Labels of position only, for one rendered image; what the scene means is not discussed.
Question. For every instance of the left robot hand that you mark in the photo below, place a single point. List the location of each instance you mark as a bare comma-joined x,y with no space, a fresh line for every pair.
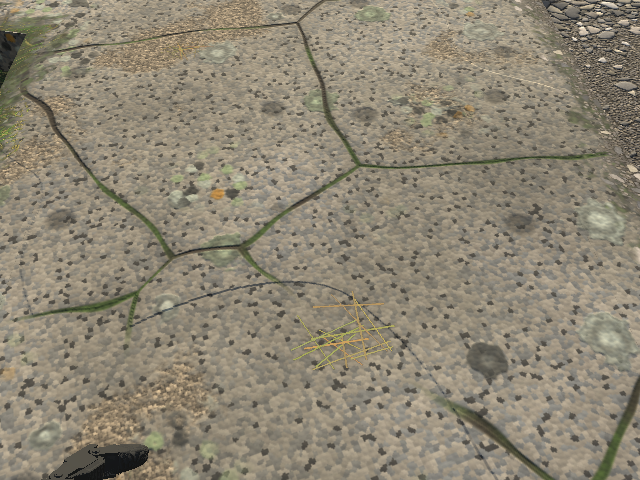
92,463

